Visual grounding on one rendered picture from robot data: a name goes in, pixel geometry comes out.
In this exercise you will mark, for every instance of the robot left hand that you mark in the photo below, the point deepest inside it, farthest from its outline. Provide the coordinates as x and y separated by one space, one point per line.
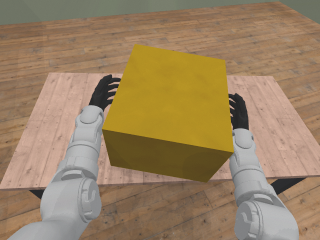
100 95

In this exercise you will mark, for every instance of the right robot upper arm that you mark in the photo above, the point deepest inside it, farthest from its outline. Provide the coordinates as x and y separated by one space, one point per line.
261 221

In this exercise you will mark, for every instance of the robot left forearm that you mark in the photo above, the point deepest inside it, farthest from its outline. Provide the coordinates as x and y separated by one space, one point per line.
83 150

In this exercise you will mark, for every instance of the robot right forearm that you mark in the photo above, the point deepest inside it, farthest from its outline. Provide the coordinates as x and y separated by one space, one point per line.
247 174

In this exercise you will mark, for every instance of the carton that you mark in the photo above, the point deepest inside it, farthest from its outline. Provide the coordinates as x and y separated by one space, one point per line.
170 115

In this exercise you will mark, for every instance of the table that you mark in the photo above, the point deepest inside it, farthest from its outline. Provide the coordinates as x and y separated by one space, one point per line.
286 149

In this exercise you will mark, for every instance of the robot right hand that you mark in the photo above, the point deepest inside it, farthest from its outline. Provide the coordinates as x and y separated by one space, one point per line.
240 118

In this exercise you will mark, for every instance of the left robot upper arm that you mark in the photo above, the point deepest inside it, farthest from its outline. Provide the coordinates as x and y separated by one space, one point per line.
67 207

